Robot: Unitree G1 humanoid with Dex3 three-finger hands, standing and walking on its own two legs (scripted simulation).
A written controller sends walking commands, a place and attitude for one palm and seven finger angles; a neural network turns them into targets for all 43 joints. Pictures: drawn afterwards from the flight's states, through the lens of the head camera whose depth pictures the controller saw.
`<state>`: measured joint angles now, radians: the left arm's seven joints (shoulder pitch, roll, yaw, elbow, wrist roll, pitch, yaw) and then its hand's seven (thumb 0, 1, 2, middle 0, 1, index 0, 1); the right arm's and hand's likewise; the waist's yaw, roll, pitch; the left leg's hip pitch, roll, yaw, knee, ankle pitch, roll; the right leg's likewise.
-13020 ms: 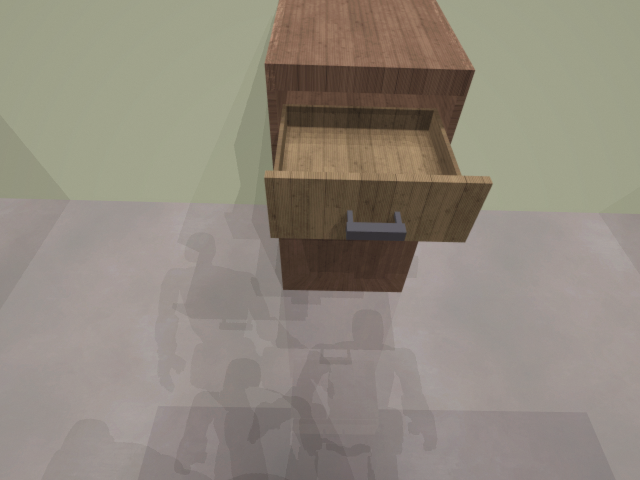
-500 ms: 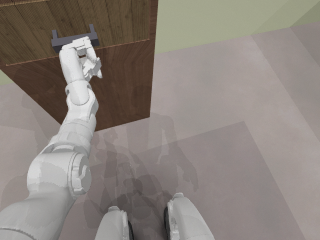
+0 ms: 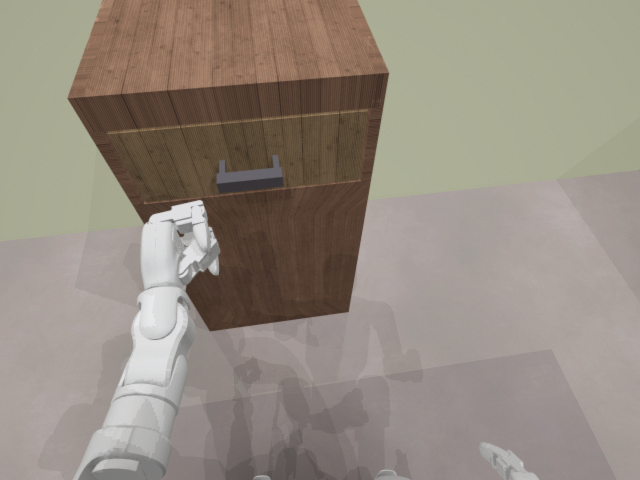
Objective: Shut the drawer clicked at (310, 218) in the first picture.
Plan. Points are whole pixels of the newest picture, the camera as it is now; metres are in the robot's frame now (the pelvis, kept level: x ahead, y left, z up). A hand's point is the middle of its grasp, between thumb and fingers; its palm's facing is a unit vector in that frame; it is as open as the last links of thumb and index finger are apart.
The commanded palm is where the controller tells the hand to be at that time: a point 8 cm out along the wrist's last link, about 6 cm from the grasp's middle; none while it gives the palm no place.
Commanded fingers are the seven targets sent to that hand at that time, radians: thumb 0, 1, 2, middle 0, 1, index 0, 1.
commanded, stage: draw the hand back to the body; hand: left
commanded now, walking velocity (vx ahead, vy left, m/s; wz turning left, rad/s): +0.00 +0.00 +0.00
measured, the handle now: (249, 171) +0.59 +0.13 -0.01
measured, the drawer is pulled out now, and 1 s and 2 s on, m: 0.00 0.00 0.00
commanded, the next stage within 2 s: step back with the hand held close in 0.96 s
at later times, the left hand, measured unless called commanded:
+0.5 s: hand (82, 332) +0.24 +0.21 +0.16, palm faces +0.23 -0.93 -0.28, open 3.3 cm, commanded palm +0.19 +0.26 +0.17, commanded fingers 0.00 0.90 0.90 -1.40 -1.60 -1.40 -1.60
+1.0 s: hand out of the picture +0.17 +0.25 +0.20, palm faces +0.43 -0.82 -0.38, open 3.3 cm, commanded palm +0.12 +0.29 +0.22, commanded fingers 0.00 0.90 0.90 -1.40 -1.60 -1.40 -1.60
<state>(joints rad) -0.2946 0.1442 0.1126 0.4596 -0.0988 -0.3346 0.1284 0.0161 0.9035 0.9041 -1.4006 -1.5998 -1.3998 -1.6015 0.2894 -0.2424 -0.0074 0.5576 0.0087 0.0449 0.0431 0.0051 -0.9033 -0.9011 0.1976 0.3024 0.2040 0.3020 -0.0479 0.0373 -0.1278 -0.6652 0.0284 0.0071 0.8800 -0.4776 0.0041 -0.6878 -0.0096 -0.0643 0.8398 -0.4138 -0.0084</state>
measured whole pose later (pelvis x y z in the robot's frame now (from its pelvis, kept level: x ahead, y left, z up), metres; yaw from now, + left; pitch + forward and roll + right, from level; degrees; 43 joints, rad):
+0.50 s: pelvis -0.01 +0.01 +0.04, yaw +0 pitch -2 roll +0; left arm 0.24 0.28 0.09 -0.18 -0.06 -0.03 0.08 0.02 0.90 0.90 -1.40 -1.60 -1.40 -1.60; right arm 0.18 -0.22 0.07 0.54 0.01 -0.02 -0.07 0.01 -0.90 -0.90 0.20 0.30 0.20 0.30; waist 0.04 0.06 0.00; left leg -0.13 -0.01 0.03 0.48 -0.30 0.02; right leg -0.17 -0.03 -0.05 0.47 -0.26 0.01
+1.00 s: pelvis -0.01 +0.01 +0.05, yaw +1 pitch -5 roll +0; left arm 0.50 0.31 0.28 -0.45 -0.05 -0.07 0.11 0.01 0.90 0.90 -1.40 -1.60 -1.40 -1.60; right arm 0.20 -0.23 0.04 0.63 -0.01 -0.12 -0.08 0.01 -0.90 -0.90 0.20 0.30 0.21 0.30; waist 0.08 0.07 0.03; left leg -0.06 0.00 0.02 0.43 -0.28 0.02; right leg -0.09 -0.02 -0.06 0.41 -0.23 0.01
